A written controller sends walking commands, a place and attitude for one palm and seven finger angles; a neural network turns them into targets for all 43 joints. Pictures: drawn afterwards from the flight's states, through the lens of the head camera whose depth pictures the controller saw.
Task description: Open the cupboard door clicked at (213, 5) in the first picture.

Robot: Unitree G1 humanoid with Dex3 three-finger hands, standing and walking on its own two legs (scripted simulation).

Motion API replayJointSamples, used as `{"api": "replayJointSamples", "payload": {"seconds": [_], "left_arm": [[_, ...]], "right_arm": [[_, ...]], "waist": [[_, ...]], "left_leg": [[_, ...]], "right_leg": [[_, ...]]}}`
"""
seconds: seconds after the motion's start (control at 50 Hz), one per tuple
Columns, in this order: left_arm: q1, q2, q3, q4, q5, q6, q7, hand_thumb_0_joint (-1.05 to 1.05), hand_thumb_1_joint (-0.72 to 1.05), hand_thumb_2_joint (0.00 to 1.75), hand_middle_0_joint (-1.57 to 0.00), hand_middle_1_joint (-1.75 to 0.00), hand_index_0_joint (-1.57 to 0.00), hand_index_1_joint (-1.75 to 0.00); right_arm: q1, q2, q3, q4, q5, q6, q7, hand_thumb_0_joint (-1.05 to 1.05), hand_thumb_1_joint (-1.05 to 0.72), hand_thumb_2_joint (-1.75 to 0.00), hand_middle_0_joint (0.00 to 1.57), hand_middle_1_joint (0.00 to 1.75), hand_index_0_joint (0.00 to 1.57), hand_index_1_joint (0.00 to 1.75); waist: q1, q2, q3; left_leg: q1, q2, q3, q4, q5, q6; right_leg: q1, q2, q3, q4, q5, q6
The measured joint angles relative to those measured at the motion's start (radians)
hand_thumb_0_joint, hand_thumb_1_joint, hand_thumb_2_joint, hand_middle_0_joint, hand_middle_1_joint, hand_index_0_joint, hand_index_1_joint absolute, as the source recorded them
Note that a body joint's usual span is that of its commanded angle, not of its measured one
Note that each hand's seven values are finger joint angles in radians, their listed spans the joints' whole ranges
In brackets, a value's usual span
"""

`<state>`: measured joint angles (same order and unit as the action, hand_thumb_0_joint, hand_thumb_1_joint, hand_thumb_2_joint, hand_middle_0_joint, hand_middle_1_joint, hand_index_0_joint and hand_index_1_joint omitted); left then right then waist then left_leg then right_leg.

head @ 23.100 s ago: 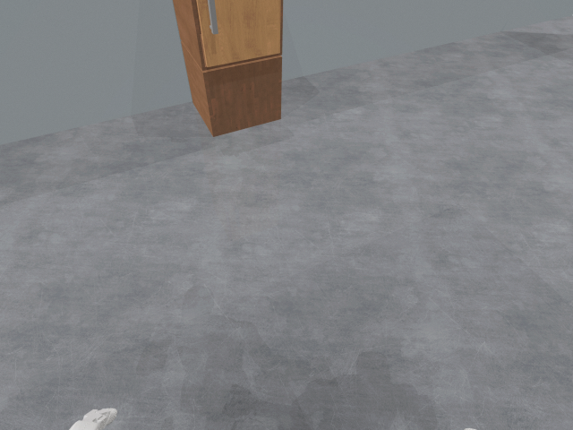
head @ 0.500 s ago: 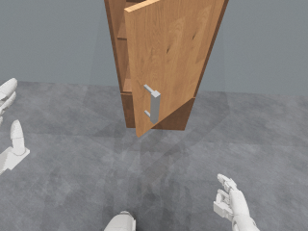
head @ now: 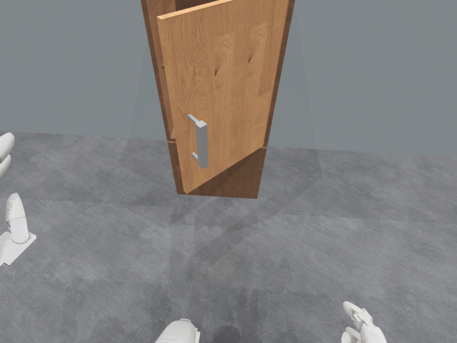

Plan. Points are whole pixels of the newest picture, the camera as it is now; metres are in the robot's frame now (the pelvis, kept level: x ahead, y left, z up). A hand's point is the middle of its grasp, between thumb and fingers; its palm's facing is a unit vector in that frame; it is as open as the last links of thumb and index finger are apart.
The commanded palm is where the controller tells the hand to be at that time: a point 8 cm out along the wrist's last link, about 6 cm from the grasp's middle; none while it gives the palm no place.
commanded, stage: stop stepping back and stand still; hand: left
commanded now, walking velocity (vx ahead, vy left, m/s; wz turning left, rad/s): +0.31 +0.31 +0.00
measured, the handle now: (197, 142) +0.65 +0.15 -0.09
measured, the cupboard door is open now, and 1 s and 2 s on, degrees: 44 44 44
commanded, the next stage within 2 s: let the arm hang, fingers relaxed in 0.54 s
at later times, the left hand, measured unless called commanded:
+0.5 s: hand out of the picture +0.12 +0.28 +0.19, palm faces +0.57 -0.67 -0.48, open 7.4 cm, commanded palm +0.07 +0.30 +0.18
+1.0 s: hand out of the picture -0.01 +0.20 -0.17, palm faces +0.12 -0.97 -0.20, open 6.9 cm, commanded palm none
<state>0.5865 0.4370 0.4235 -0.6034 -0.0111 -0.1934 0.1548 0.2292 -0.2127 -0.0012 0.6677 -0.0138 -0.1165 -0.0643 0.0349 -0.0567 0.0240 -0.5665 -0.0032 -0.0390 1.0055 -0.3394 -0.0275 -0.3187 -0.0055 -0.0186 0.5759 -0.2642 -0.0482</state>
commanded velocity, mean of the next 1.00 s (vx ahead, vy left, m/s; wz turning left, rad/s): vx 0.08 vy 0.03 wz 0.00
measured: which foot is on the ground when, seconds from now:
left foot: up 0.00-0.26, down 0.28-0.48, up 0.50-0.70, down 0.72-1.00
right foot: down 0.00-1.00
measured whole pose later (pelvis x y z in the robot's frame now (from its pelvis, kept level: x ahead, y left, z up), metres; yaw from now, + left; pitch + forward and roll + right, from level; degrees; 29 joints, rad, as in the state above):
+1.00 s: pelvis -0.04 +0.01 +0.00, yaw +6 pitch -1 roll +0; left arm 0.29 0.19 0.02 0.87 0.02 0.02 0.02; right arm 0.27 -0.18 0.01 0.96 -0.03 0.02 0.00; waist -0.01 -0.04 0.07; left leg -0.29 0.01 -0.02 0.55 -0.24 -0.02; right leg -0.30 0.02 -0.05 0.57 -0.26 -0.05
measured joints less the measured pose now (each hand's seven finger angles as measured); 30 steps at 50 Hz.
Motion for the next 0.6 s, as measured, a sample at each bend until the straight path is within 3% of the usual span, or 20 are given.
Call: {"api": "replayJointSamples", "payload": {"seconds": [0.04, 0.08, 0.14, 0.22, 0.28, 0.3, 0.34, 0.38, 0.44, 0.48, 0.52, 0.56, 0.6], "left_arm": [[-0.009, -0.003, 0.017, 0.054, -0.004, -0.022, 0.003, 0.01, 0.88, 0.9, -0.22, -0.31, -0.22, -0.3], [-0.028, -0.008, 0.021, 0.137, -0.01, -0.034, 0.005, 0.01, 0.88, 0.9, -0.21, -0.31, -0.22, -0.3], [-0.064, -0.031, -0.002, 0.257, -0.014, -0.029, 0.001, 0.01, 0.88, 0.9, -0.21, -0.31, -0.21, -0.3], [-0.068, -0.067, -0.045, 0.298, -0.005, -0.006, -0.001, 0.01, 0.88, 0.9, -0.21, -0.31, -0.21, -0.3], [-0.037, -0.078, -0.06, 0.226, 0.002, 0.002, 0.0, 0.01, 0.88, 0.9, -0.21, -0.31, -0.21, -0.3], [-0.03, -0.073, -0.058, 0.197, 0.003, 0.0, 0.001, 0.01, 0.88, 0.9, -0.21, -0.31, -0.21, -0.3], [-0.019, -0.053, -0.044, 0.147, 0.012, -0.003, 0.002, 0.02, 0.88, 0.9, -0.21, -0.31, -0.21, -0.3], [-0.004, -0.029, -0.018, 0.116, 0.018, -0.011, 0.006, 0.02, 0.88, 0.9, -0.21, -0.31, -0.21, -0.3], [-0.012, -0.009, 0.017, 0.114, 0.015, -0.019, 0.016, 0.02, 0.88, 0.9, -0.21, -0.31, -0.21, -0.3], [-0.047, -0.008, 0.031, 0.146, 0.014, -0.028, 0.02, 0.02, 0.88, 0.9, -0.21, -0.31, -0.21, -0.3], [-0.102, -0.025, 0.016, 0.197, 0.013, -0.027, 0.017, 0.01, 0.88, 0.9, -0.21, -0.31, -0.21, -0.3], [-0.147, -0.057, -0.012, 0.248, 0.012, -0.022, 0.008, 0.01, 0.88, 0.9, -0.21, -0.31, -0.21, -0.3], [-0.146, -0.084, -0.032, 0.269, 0.008, -0.014, -0.002, 0.01, 0.89, 0.9, -0.21, -0.31, -0.21, -0.3]], "right_arm": [[0.021, 0.0, -0.002, 0.008, 0.005, 0.009, -0.001, 0.02, -0.9, -0.9, 0.2, 0.3, 0.21, 0.3], [0.042, -0.006, -0.007, 0.007, 0.011, 0.012, -0.007, 0.02, -0.9, -0.9, 0.2, 0.3, 0.21, 0.3], [0.06, -0.027, -0.02, 0.007, 0.018, 0.012, -0.015, 0.02, -0.9, -0.9, 0.2, 0.3, 0.21, 0.3], [0.061, -0.044, -0.032, 0.015, 0.015, 0.013, -0.015, 0.02, -0.9, -0.9, 0.2, 0.3, 0.2, 0.3], [0.065, -0.05, -0.032, -0.009, 0.007, 0.009, -0.014, 0.02, -0.9, -0.9, 0.2, 0.3, 0.2, 0.3], [0.062, -0.045, -0.033, -0.017, 0.004, 0.005, -0.014, 0.02, -0.9, -0.9, 0.2, 0.3, 0.2, 0.3], [0.065, -0.026, -0.032, -0.028, 0.002, -0.009, -0.014, 0.02, -0.9, -0.9, 0.2, 0.3, 0.2, 0.3], [0.074, -0.002, -0.024, -0.024, 0.002, -0.027, -0.011, 0.02, -0.9, -0.9, 0.2, 0.3, 0.2, 0.3], [0.082, 0.02, -0.005, -0.017, 0.009, -0.045, -0.011, 0.02, -0.9, -0.9, 0.2, 0.3, 0.2, 0.3], [0.068, 0.025, 0.006, -0.009, 0.01, -0.044, -0.01, 0.02, -0.9, -0.9, 0.2, 0.3, 0.2, 0.3], [0.042, 0.021, 0.006, 0.011, 0.011, -0.027, -0.004, 0.01, -0.9, -0.9, 0.2, 0.3, 0.2, 0.3], [0.019, 0.014, 0.002, 0.029, 0.013, -0.007, 0.007, 0.02, -0.9, -0.9, 0.2, 0.3, 0.21, 0.3], [0.004, 0.01, 0.005, 0.029, 0.012, 0.008, 0.014, 0.02, -0.9, -0.9, 0.2, 0.3, 0.21, 0.3]], "waist": [[-0.013, 0.003, -0.036], [-0.032, 0.018, -0.073], [-0.053, 0.048, -0.107], [-0.061, 0.051, -0.107], [-0.063, 0.047, -0.084], [-0.065, 0.038, -0.069], [-0.058, 0.016, -0.046], [-0.049, 0.006, -0.054], [-0.038, 0.024, -0.074], [-0.029, 0.047, -0.073], [-0.025, 0.071, -0.066], [-0.018, 0.078, -0.058], [-0.019, 0.07, -0.048]], "left_leg": [[0.02, -0.008, 0.025, 0.057, 0.034, -0.007], [0.072, -0.005, 0.049, 0.022, 0.032, -0.004], [0.177, 0.005, 0.077, -0.129, -0.021, 0.017], [0.315, 0.008, 0.115, -0.367, -0.088, 0.055], [0.409, 0.011, 0.109, -0.56, -0.085, 0.084], [0.409, 0.013, 0.101, -0.58, -0.013, 0.075], [0.398, 0.014, 0.096, -0.551, 0.076, 0.044], [0.399, 0.02, 0.097, -0.53, 0.06, 0.018], [0.393, 0.035, 0.094, -0.485, 0.02, 0.005], [0.368, 0.05, 0.092, -0.414, -0.019, 0.007], [0.306, 0.047, 0.073, -0.28, -0.088, 0.027], [0.233, 0.027, 0.063, -0.122, -0.101, 0.034], [0.196, 0.019, 0.076, -0.079, -0.067, 0.036]], "right_leg": [[0.012, -0.013, 0.001, -0.043, 0.03, -0.001], [0.02, -0.025, -0.004, -0.073, 0.049, 0.0], [0.021, -0.037, -0.018, -0.1, 0.071, 0.004], [0.008, -0.045, -0.035, -0.118, 0.098, 0.008], [-0.017, -0.032, -0.056, -0.092, 0.096, 0.015], [-0.033, -0.028, -0.052, -0.054, 0.062, 0.025], [-0.062, -0.025, -0.045, 0.062, -0.052, 0.052], [-0.076, -0.018, -0.049, 0.156, -0.122, 0.065], [-0.014, -0.01, -0.078, 0.088, -0.112, 0.074], [0.013, 0.006, -0.08, 0.027, -0.012, 0.035], [0.004, 0.016, -0.091, 0.044, 0.0, -0.014], [0.011, 0.013, -0.091, 0.024, 0.001, -0.028], [0.023, 0.008, -0.079, -0.012, 0.022, -0.024]]}}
